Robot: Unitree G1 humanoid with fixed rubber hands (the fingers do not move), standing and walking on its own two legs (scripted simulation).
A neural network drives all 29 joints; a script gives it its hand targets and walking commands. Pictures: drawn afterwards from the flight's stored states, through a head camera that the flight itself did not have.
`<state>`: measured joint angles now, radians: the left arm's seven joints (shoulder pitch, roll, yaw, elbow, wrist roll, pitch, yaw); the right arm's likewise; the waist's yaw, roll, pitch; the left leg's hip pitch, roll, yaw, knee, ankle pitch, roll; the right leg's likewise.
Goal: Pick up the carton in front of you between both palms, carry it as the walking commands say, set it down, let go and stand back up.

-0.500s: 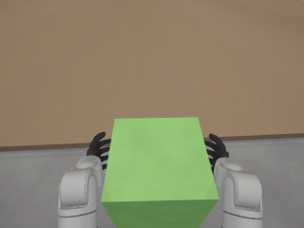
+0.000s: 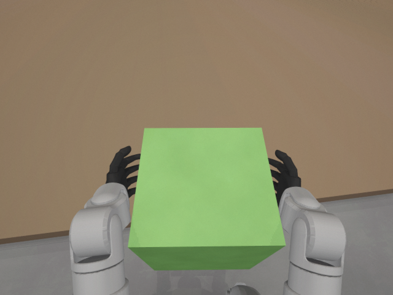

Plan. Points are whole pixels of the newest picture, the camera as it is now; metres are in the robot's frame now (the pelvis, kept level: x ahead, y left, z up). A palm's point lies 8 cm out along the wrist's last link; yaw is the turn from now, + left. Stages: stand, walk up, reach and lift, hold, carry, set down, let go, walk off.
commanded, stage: carry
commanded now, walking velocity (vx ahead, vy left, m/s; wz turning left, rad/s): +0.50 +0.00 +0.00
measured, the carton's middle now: (202, 206) +0.29 -0.01 +0.04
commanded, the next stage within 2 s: none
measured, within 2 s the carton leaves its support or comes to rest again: neither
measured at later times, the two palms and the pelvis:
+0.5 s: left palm (149, 47) +0.71 +0.13 +0.14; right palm (253, 49) +0.73 -0.17 +0.14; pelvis +0.32 -0.04 -0.01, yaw +2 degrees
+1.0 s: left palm (158, 5) +1.12 +0.14 +0.11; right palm (231, 9) +1.13 -0.16 +0.10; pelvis +0.74 -0.02 -0.04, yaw +4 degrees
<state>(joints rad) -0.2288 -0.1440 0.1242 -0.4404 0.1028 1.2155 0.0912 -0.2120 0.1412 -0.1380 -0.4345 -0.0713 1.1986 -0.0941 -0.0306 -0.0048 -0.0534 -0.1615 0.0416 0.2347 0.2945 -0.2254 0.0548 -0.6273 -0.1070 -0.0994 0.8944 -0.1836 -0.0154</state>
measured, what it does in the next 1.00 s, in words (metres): walks ahead: right foot, then left foot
